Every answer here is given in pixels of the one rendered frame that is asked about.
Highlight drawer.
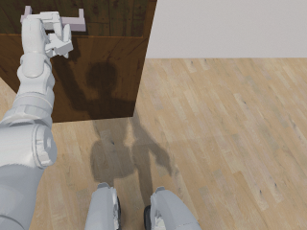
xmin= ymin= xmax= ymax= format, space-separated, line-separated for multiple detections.
xmin=0 ymin=0 xmax=148 ymax=37

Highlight left robot forearm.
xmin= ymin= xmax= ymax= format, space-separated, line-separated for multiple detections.
xmin=0 ymin=52 xmax=56 ymax=130

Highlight robot left thigh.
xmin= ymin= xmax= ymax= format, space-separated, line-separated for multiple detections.
xmin=84 ymin=187 xmax=118 ymax=230

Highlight left robot shin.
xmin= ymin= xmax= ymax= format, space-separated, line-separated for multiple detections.
xmin=91 ymin=182 xmax=119 ymax=229

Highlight robot left upper arm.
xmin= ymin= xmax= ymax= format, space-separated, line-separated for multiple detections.
xmin=0 ymin=124 xmax=58 ymax=230

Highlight robot left hand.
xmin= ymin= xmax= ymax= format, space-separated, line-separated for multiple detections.
xmin=21 ymin=11 xmax=74 ymax=60

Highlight handle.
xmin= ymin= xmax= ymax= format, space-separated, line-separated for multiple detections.
xmin=20 ymin=6 xmax=86 ymax=32

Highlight cabinet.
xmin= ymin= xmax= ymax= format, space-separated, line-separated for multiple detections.
xmin=0 ymin=0 xmax=157 ymax=124

